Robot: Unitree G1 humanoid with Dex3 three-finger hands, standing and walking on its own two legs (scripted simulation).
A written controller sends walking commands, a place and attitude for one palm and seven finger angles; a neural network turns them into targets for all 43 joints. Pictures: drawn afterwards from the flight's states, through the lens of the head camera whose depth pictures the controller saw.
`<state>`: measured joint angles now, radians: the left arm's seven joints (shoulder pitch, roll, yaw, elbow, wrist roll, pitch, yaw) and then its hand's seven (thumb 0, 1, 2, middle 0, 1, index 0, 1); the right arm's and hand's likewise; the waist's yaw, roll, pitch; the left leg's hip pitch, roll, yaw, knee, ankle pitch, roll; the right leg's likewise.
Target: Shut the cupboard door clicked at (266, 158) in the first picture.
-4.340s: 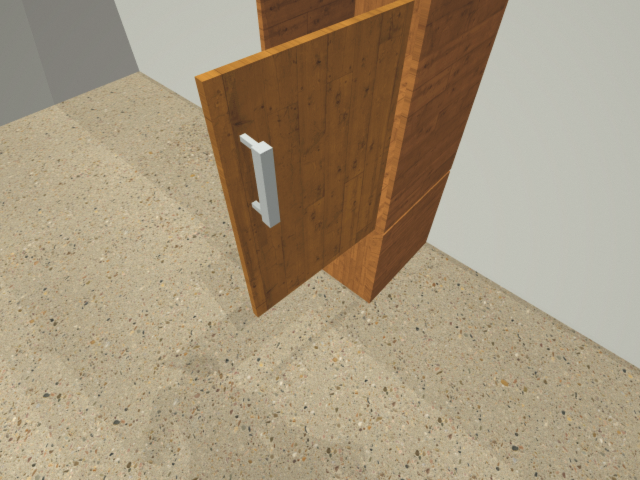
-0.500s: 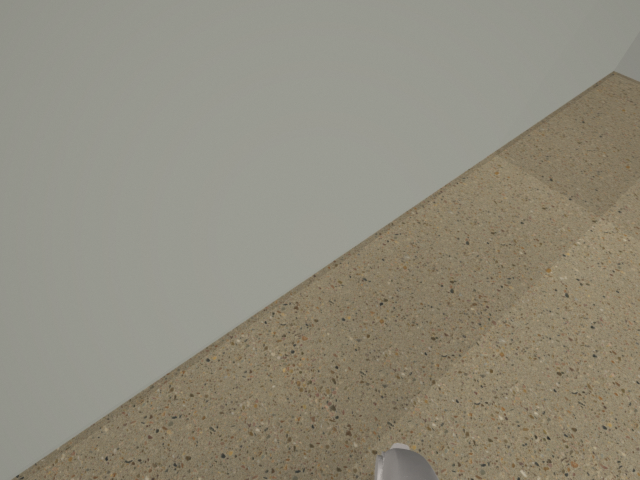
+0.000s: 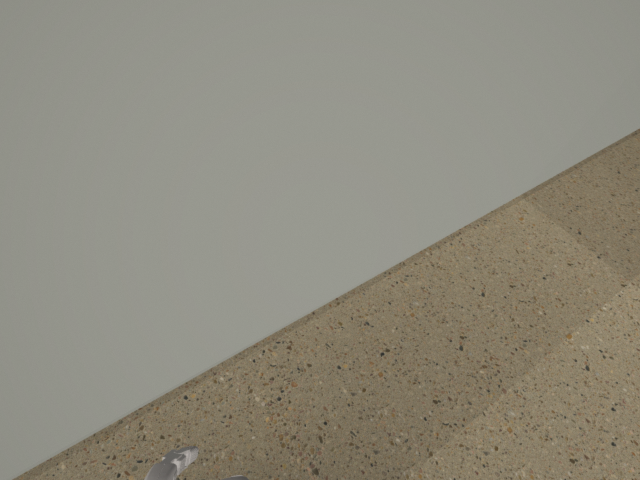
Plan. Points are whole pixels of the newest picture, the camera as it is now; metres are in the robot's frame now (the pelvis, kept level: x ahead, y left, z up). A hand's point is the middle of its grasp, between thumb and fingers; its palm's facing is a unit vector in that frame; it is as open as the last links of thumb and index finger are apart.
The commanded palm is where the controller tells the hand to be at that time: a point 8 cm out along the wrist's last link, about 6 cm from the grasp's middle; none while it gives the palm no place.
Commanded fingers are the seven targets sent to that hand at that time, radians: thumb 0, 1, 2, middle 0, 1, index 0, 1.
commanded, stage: turn to face it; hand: left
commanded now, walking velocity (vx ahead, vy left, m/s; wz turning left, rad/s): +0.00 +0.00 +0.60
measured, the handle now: out of the picture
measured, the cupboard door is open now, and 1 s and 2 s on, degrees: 84 84 84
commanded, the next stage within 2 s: none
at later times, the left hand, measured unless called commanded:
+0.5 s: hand out of the picture +0.07 +0.17 -0.14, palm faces +0.27 -0.91 -0.31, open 7.4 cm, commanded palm none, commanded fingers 0.00 0.90 0.90 -0.20 -0.30 -0.20 -0.30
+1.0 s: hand out of the picture +0.04 +0.19 -0.15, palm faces +0.57 -0.78 -0.27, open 7.4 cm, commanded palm none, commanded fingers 0.00 0.90 0.90 -0.20 -0.30 -0.20 -0.30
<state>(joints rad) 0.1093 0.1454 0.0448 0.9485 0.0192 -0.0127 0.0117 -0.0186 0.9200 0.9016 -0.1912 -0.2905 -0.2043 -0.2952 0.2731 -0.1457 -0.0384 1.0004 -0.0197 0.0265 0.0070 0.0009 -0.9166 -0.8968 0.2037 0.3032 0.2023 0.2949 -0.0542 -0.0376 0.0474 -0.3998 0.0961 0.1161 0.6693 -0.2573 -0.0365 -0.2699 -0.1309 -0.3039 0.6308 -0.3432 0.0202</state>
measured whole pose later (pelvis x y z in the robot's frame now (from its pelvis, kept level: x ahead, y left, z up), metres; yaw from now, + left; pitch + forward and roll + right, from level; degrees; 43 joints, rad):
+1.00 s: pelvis +0.08 -0.05 +0.01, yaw +35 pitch +1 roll -1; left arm 0.14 0.26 0.07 0.88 0.02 0.05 0.00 0.01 0.91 0.90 -0.20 -0.30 -0.20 -0.29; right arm 0.14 -0.22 -0.05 0.92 -0.02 0.05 0.00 0.00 -0.90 -0.90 0.21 0.30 0.21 0.30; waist 0.00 0.00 0.11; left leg -0.30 0.00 -0.05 0.53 -0.26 0.00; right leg -0.45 -0.07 -0.01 0.93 -0.44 0.09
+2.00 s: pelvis +0.16 -0.06 +0.02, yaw +73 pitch +1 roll +2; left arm 0.21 0.19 0.03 0.88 0.03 0.01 0.02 0.01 0.90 0.90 -0.21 -0.30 -0.20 -0.29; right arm 0.13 -0.25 -0.08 0.94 -0.01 0.08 0.03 0.00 -0.91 -0.90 0.20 0.30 0.20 0.29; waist -0.02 -0.02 0.11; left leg -0.45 0.02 0.05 0.96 -0.45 -0.06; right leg -0.21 -0.13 -0.18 0.52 -0.31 0.02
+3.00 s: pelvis +0.15 -0.02 +0.01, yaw +106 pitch +1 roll -1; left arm 0.22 0.26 0.07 0.95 0.02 0.07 0.01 0.01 0.91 0.90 -0.20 -0.30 -0.20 -0.29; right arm 0.11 -0.21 -0.04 0.91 -0.02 0.02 -0.01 0.00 -0.91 -0.90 0.20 0.30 0.20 0.30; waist 0.01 -0.06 0.10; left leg -0.31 -0.01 0.06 0.60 -0.30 0.05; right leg -0.43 -0.11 -0.06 1.09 -0.50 0.07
